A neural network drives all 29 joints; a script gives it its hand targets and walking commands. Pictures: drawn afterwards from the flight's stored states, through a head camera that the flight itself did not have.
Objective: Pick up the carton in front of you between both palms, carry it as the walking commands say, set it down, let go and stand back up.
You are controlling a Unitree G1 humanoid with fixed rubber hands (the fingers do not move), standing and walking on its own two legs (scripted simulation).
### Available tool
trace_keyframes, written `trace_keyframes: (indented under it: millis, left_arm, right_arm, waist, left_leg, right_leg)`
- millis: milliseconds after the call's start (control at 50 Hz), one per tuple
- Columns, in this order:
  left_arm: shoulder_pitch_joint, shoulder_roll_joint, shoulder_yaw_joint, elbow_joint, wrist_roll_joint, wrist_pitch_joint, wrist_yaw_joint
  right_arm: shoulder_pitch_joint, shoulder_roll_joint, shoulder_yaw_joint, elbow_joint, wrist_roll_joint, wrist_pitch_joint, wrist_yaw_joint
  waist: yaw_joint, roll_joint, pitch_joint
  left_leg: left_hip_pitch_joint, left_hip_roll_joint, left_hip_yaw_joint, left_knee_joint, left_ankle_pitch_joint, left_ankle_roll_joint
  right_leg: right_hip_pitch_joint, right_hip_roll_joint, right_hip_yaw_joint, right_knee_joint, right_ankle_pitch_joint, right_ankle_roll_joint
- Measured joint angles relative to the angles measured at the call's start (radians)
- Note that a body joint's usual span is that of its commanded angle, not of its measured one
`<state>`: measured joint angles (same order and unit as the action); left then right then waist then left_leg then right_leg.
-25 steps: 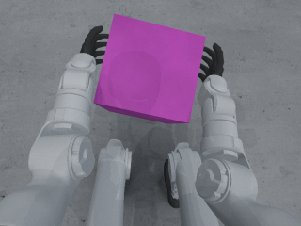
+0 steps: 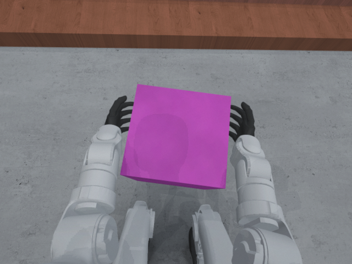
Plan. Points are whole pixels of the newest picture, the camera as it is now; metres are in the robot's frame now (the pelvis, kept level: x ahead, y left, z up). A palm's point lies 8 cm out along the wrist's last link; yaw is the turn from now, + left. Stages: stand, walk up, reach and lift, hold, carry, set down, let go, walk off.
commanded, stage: reach and lift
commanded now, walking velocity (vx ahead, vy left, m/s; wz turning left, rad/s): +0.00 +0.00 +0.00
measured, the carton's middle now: (176, 145) +0.42 +0.01 -0.12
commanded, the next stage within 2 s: hold in 1.82 s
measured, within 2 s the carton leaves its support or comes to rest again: neither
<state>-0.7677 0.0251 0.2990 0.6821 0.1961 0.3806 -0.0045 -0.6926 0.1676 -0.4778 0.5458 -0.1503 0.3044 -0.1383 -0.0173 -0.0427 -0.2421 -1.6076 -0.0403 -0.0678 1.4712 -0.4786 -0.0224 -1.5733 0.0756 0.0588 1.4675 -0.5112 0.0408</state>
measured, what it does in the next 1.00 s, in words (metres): rises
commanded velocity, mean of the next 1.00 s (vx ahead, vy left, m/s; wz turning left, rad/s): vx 0.00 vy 0.00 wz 0.00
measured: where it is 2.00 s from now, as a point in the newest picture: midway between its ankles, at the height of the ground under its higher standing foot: (169, 260)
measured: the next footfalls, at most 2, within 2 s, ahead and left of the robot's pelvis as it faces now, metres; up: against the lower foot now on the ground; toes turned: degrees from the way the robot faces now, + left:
none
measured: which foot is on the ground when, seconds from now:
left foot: down 0.00-1.00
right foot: down 0.00-1.00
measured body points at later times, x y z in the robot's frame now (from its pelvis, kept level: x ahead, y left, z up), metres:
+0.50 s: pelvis +0.05 +0.00 +0.14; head +0.11 +0.01 +0.58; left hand +0.39 +0.16 +0.10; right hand +0.40 -0.15 +0.12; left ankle +0.08 +0.12 -0.55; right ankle +0.07 -0.13 -0.55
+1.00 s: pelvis +0.05 -0.01 +0.18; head +0.02 -0.01 +0.63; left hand +0.35 +0.15 +0.20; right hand +0.37 -0.15 +0.21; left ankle +0.08 +0.12 -0.55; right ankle +0.07 -0.13 -0.55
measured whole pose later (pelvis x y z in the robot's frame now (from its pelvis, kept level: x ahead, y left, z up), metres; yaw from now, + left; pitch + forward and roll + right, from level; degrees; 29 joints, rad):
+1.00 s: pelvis +0.05 -0.01 +0.18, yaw +1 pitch -4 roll +0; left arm -0.31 -0.16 0.29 0.41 0.32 0.64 0.00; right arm -0.37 0.18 -0.35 0.45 -0.33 0.56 -0.02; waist 0.01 -0.01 -0.02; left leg -0.20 -0.02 -0.07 0.46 -0.20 -0.01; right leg -0.18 0.03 0.09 0.48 -0.24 0.00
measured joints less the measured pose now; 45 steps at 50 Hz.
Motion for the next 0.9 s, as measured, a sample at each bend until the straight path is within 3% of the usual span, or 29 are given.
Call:
trace_keyframes:
  millis: [480, 760, 900]
  left_arm:
    - [0.357, -0.119, -0.002, -0.135, 0.035, 0.005, 0.008]
    - [0.52, -0.176, -0.058, -0.295, 0.05, 0.163, 0.036]
    - [0.491, -0.18, -0.039, -0.283, 0.094, 0.242, 0.013]
  right_arm:
    - [0.283, 0.029, 0.087, -0.036, -0.065, 0.016, 0.056]
    - [0.386, -0.004, 0.174, -0.114, -0.09, 0.173, 0.097]
    - [0.359, 0.004, 0.153, -0.103, -0.151, 0.248, 0.12]
  waist:
    - [0.01, 0.013, 0.076]
    - [0.019, 0.024, 0.142]
    - [0.022, 0.029, 0.186]
  left_leg:
    - [0.764, 0.01, 0.003, -0.58, 0.129, 0.007]
    - [1.259, 0.019, -0.001, -0.939, 0.24, 0.008]
    - [1.396, 0.022, -0.002, -1.015, 0.271, 0.008]
  right_leg:
    - [0.753, -0.03, 0.022, -0.566, 0.129, -0.025]
    - [1.242, -0.047, 0.028, -0.916, 0.237, -0.034]
    - [1.377, -0.049, 0.028, -0.988, 0.267, -0.037]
